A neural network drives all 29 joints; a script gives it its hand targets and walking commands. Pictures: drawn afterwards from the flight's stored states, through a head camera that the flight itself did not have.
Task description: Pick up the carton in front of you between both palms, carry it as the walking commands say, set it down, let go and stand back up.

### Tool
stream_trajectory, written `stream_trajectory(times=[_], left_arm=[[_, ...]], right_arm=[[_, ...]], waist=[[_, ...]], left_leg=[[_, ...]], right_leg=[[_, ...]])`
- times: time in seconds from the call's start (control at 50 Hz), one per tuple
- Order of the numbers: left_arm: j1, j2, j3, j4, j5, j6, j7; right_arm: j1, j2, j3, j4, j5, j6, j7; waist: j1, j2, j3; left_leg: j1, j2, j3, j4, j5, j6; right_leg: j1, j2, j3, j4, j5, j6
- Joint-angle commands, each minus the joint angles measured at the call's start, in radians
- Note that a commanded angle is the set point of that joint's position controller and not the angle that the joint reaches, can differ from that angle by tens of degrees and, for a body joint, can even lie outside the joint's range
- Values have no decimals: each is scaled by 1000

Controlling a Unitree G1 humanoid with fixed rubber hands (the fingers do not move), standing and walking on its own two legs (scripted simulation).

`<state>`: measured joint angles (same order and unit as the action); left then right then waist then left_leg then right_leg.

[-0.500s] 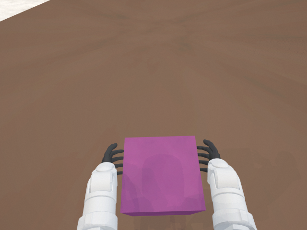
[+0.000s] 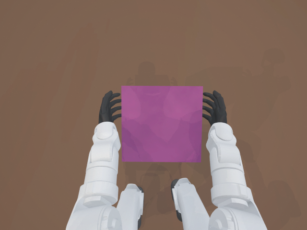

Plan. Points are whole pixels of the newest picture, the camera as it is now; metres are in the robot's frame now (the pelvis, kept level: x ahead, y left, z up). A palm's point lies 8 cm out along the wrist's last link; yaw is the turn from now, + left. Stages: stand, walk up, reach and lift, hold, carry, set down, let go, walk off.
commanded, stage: set down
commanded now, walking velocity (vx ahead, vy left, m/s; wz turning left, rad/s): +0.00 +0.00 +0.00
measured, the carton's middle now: (160, 120) +0.43 -0.03 -0.19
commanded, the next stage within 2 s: none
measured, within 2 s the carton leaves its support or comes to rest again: rests again in 1.84 s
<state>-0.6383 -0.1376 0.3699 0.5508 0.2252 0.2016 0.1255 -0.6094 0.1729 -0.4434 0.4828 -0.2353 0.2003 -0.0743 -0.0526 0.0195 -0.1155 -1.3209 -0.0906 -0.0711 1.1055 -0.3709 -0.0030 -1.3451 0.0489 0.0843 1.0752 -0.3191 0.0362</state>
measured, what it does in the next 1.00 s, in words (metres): lowers itself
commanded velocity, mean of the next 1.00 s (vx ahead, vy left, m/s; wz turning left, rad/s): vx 0.00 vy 0.00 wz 0.00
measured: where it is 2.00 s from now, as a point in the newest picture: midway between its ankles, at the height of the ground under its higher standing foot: (158, 211)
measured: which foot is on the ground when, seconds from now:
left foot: down 0.00-1.00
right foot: down 0.00-1.00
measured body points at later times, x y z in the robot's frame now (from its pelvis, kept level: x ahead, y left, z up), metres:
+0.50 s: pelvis -0.02 -0.01 -0.13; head +0.24 -0.01 +0.23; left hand +0.47 +0.11 -0.24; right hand +0.42 -0.18 -0.23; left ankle +0.06 +0.11 -0.63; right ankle +0.08 -0.13 -0.63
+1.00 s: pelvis -0.05 +0.01 -0.24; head +0.29 +0.02 +0.06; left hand +0.50 +0.11 -0.39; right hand +0.43 -0.18 -0.39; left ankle +0.06 +0.11 -0.63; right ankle +0.08 -0.13 -0.63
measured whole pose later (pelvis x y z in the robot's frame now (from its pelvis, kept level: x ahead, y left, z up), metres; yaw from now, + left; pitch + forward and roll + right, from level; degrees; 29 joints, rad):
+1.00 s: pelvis -0.05 +0.01 -0.24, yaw -2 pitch +46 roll -4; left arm -1.30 0.18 0.18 1.00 0.13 0.22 0.14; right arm -1.06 0.07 -0.54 0.66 -0.11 0.20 -0.20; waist -0.09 0.01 0.03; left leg -2.25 -0.16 -0.06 1.99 -0.54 -0.02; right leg -2.25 0.12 0.07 1.92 -0.48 0.11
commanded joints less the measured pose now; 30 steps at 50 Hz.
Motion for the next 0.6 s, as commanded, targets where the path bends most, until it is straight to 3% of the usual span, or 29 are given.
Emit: stream_trajectory(times=[0.0,0.06,0.16,0.28,0.42,0.58], left_arm=[[-630,-891,-543,101,-62,38,-320],[-669,-880,-484,160,-38,62,-340],[-728,-866,-438,207,-50,43,-352],[-806,-829,-471,197,-101,6,-341],[-879,-775,-527,185,-148,-1,-313],[-949,-731,-530,232,-164,-3,-292]], right_arm=[[-605,875,562,113,68,58,291],[-642,885,506,154,51,83,289],[-723,901,497,154,68,70,262],[-805,889,535,128,115,34,215],[-870,856,568,97,164,21,173],[-953,791,540,90,183,10,153]], waist=[[-16,40,-854],[-13,42,-830],[-9,13,-918],[-16,-3,-1020],[-20,21,-1099],[-29,54,-1093]], left_leg=[[252,-57,44,-22,85,-21],[149,-58,53,25,34,-12],[17,-72,65,131,76,-6],[-108,-87,78,260,98,-9],[-159,-93,94,379,95,-14],[-211,-89,97,487,95,-15]], right_leg=[[350,92,-92,45,107,-13],[278,91,-93,84,58,-12],[223,94,-93,176,120,2],[174,104,-100,300,182,18],[91,116,-119,418,174,29],[-51,119,-145,534,145,34]])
